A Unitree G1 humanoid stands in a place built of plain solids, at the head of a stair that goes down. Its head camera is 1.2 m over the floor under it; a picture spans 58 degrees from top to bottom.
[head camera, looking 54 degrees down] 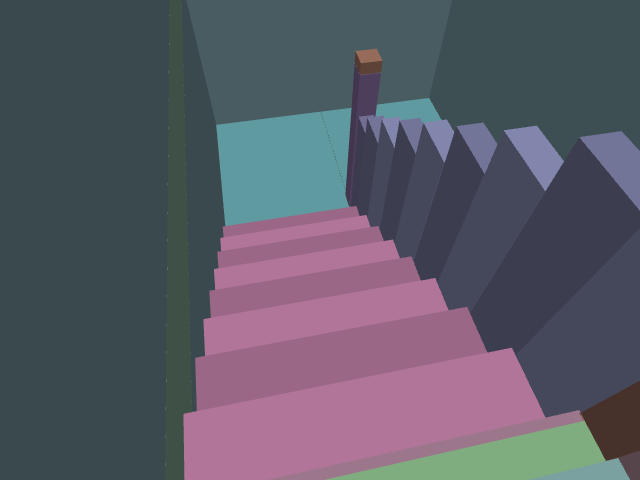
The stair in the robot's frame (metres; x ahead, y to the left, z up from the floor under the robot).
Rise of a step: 0.19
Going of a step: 0.25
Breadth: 1.08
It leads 11 degrees to the left of straight ahead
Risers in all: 9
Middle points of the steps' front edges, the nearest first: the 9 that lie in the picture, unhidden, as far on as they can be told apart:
0.21 -0.16 0.00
0.45 -0.11 -0.18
0.70 -0.06 -0.37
0.95 -0.01 -0.55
1.20 0.04 -0.74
1.44 0.09 -0.92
1.69 0.14 -1.11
1.94 0.18 -1.29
2.19 0.23 -1.48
